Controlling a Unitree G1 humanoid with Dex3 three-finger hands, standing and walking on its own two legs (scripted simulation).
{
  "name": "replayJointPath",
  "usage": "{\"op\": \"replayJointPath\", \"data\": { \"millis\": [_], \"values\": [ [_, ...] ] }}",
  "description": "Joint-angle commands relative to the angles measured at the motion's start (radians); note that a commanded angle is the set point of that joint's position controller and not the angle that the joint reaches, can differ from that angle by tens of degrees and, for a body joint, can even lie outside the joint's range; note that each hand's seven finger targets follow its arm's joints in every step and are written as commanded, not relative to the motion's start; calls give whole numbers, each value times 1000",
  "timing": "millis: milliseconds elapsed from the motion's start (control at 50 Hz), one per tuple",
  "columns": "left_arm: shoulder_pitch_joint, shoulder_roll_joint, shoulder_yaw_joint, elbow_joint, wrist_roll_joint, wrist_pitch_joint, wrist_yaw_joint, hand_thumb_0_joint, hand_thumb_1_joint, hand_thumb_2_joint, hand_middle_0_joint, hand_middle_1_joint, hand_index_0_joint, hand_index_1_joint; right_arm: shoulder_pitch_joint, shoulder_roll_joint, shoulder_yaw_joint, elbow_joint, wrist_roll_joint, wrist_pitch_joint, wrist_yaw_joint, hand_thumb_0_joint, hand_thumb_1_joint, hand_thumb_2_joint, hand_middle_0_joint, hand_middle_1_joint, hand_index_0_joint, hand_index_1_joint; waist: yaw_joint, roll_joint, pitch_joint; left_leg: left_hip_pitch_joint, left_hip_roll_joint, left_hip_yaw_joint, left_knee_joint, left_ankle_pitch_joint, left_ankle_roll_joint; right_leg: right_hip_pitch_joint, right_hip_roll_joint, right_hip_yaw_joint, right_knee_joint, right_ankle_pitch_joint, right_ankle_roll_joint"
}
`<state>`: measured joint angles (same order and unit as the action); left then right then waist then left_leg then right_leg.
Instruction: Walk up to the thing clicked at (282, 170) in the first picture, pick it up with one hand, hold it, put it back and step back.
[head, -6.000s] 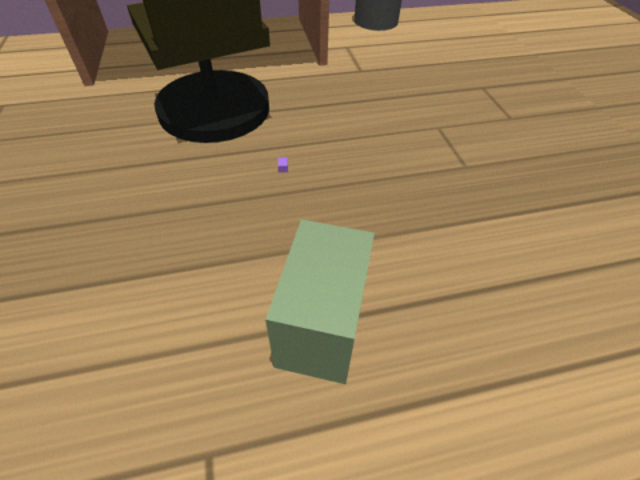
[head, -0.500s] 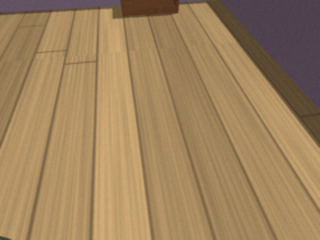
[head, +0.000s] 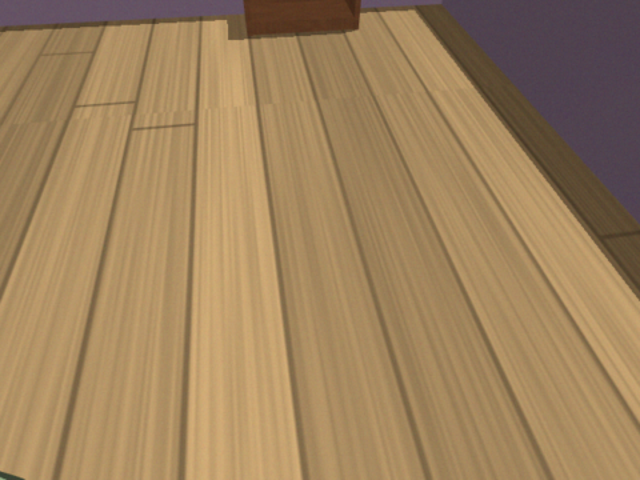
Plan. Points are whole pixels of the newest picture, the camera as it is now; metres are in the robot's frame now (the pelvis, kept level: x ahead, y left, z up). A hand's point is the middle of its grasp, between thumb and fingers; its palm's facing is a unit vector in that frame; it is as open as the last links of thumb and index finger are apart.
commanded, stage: stand
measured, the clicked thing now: out of the picture -0.04 +1.51 -0.76
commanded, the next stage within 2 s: walk up in 0.52 s
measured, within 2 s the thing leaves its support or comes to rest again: neither
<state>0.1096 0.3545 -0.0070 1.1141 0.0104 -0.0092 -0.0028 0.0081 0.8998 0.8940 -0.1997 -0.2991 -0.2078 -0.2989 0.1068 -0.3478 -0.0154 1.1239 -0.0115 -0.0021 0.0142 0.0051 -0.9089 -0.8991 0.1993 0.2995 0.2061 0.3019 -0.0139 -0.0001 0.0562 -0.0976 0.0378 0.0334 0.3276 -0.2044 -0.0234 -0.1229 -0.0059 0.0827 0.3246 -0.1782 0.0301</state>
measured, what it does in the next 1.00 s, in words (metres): lifts its left foot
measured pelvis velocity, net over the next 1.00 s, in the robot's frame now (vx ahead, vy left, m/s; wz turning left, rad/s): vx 0.08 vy -0.02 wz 0.21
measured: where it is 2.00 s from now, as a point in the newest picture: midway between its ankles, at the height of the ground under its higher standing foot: outside the picture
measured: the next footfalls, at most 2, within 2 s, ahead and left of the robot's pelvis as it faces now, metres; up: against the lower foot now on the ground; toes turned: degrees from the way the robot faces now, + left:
left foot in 1.04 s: +0.21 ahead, +0.13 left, +0.00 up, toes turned +15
right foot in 1.32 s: +0.22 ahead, -0.13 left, +0.00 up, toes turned +24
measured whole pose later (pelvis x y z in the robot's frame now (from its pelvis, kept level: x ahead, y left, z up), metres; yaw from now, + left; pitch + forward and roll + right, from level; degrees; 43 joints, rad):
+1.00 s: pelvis +0.08 -0.02 -0.02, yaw +12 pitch -3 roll -1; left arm 0.30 0.39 0.06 0.86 0.03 -0.03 -0.03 0.01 0.90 0.89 -0.20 -0.30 -0.21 -0.30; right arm 0.29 -0.41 -0.08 0.87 -0.03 -0.01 0.05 0.01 -0.91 -0.90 0.20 0.30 0.20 0.30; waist 0.03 0.02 0.14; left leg -0.43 0.06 0.01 0.67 -0.22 0.02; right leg -0.06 -0.02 -0.13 0.48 -0.37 -0.01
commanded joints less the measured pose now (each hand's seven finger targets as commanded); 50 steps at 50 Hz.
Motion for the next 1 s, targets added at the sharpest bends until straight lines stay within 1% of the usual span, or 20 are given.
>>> {"op": "replayJointPath", "data": {
  "millis": [0, 380, 480, 500, 520, 540, 560, 580, 600, 620, 660, 680, 700, 720, 740, 780, 820, 880, 920, 980],
  "values": [
    [-30, 213, 43, -54, -3, -24, 15, 0, 900, 900, -200, -300, -200, -300, -24, -219, -42, -56, 3, -24, -16, 0, -900, -900, 200, 300, 200, 300, 5, 9, -107, 52, 105, -70, -43, 164, 43, 6, -110, 49, -27, 221, -47],
    [-20, 218, 42, -51, -3, -19, 14, 0, 900, 900, -200, -300, -200, -300, -20, -213, -39, -55, 3, -24, -17, 0, -900, -900, 200, 300, 200, 300, 7, -4, -69, 34, 99, -77, -62, 107, 40, -18, -105, 48, -34, 155, -48],
    [-24, 210, 43, -53, -2, -18, 15, 0, 900, 900, -200, -300, -200, -300, -20, -221, -42, -57, 3, -24, -18, 0, -900, -900, 200, 300, 200, 300, 6, 10, -85, 38, 97, -73, -55, 132, 41, -6, -106, 46, -25, 189, -49],
    [19, 251, 76, -106, 7, -24, -6, 0, 900, 900, -200, -300, -200, -300, 46, -276, -81, -114, -12, -35, -4, 0, -900, -900, 200, 300, 200, 300, -10, 21, -150, 112, 59, -69, -15, -258, 94, -30, -25, 18, 57, -190, -74],
    [-52, 236, 99, -123, 25, -24, -14, 0, 900, 900, -200, -300, -200, -300, 146, -259, -86, -84, -3, -27, -1, 0, -900, -900, 200, 300, 200, 300, -21, 44, -83, 22, 120, -248, -76, -376, 146, -104, -16, -51, 147, -347, -68],
    [-96, 221, 102, -150, 29, -20, -23, 0, 900, 900, -200, -300, -200, -300, 156, -285, -98, -94, -5, -22, 0, 0, -900, -900, 200, 300, 200, 300, -32, 111, 33, -21, 194, -361, -150, -454, 180, -233, 18, -87, 259, -319, -52],
    [-61, 214, 105, -180, 32, -17, -26, 0, 900, 900, -200, -300, -200, -300, 143, -312, -112, -126, -9, -26, 2, 0, -900, -900, 200, 300, 200, 300, -17, 140, 78, -7, 271, -432, -179, -422, 235, -328, -6, -71, 353, -294, -47],
    [-34, 212, 110, -186, 28, -19, -29, 0, 900, 900, -200, -300, -200, -300, 136, -323, -124, -152, -17, -34, 0, 0, -900, -900, 200, 300, 200, 300, -9, 121, 79, 10, 299, -462, -170, -376, 266, -369, -31, -50, 394, -310, -53],
    [-28, 208, 115, -200, 20, -24, -33, 0, 900, 900, -200, -300, -200, -300, 137, -320, -125, -172, -22, -40, -1, 0, -900, -900, 200, 300, 200, 300, -1, 132, 76, 11, 291, -450, -145, -290, 270, -356, -60, -25, 353, -313, -61],
    [10, 204, 119, -207, 14, -33, -37, 0, 900, 900, -200, -300, -200, -300, 104, -308, -123, -196, -24, -42, -3, 0, -900, -900, 200, 300, 200, 300, 31, 138, 48, 1, 267, -394, -87, -195, 253, -291, -76, -9, 271, -275, -75],
    [173, 203, 137, -171, 21, -49, -34, 0, 900, 900, -200, -300, -200, -300, 44, -258, -108, -252, -15, -32, 2, 0, -900, -900, 200, 300, 200, 300, 117, 106, -51, -170, 124, -207, 152, -21, 156, 68, -19, -54, 34, -119, -73],
    [259, 274, 161, -159, 41, -54, -24, 0, 900, 900, -200, -300, -200, -300, 41, -180, -83, -285, -8, -31, 2, 0, -900, -900, 200, 300, 200, 300, 154, -96, -62, -365, -8, -99, 396, -94, 99, 234, -108, 102, -82, -229, -86],
    [261, 379, 184, -191, 53, -60, -18, 0, 900, 900, -200, -300, -200, -300, 57, -132, -72, -317, -9, -27, -5, 0, -900, -900, 200, 300, 200, 300, 150, -261, -30, -578, -137, -58, 611, -361, 64, 238, -346, 449, -230, -469, -161],
    [160, 382, 183, -241, 50, -51, -22, 0, 900, 900, -200, -300, -200, -300, 89, -217, -95, -305, -18, -23, -11, 0, -900, -900, 200, 300, 200, 300, 112, -142, 16, -555, -21, -133, 678, -328, 65, 109, -436, 476, -232, -568, -252],
    [108, 330, 171, -272, 35, -52, -25, 0, 900, 900, -200, -300, -200, -300, 149, -252, -102, -283, -11, -27, -3, 0, -900, -900, 200, 300, 200, 300, 70, -82, 60, -543, 23, -139, 690, -259, 64, 88, -381, 365, -209, -482, -267],
    [96, 264, 147, -293, 25, -66, -22, 0, 900, 900, -200, -300, -200, -300, 196, -234, -102, -269, -11, -33, 14, 0, -900, -900, 200, 300, 200, 300, 42, -83, 99, -520, 55, -134, 654, -166, 50, 78, -287, 169, -171, -192, -237],
    [114, 261, 145, -304, 18, -71, -21, 0, 900, 900, -200, -300, -200, -300, 230, -219, -100, -278, -16, -35, 26, 0, -900, -900, 200, 300, 200, 300, 32, -99, 79, -463, 58, -102, 574, -150, 28, 69, -271, 42, -113, 86, -240],
    [138, 261, 136, -329, 20, -63, -13, 0, 900, 900, -200, -300, -200, -300, 199, -186, -92, -319, -14, -31, 30, 0, -900, -900, 200, 300, 200, 300, 38, -134, 42, -360, 45, -49, 414, -91, 29, 53, -262, -74, 2, 454, -234],
    [134, 262, 128, -340, 17, -50, -7, 0, 900, 900, -200, -300, -200, -300, 199, -184, -96, -323, -14, -30, 24, 0, -900, -900, 200, 300, 200, 300, 40, -157, 8, -277, 8, 3, 357, -6, 32, 17, -232, -130, 85, 527, -212],
    [102, 263, 119, -369, -3, -22, 1, 0, 900, 900, -200, -300, -200, -300, 279, -218, -115, -311, -16, -35, 6, 0, -900, -900, 200, 300, 200, 300, -24, -83, -64, -32, -45, 51, 207, 183, 74, -103, -190, -183, 316, 404, -164]
  ]
}}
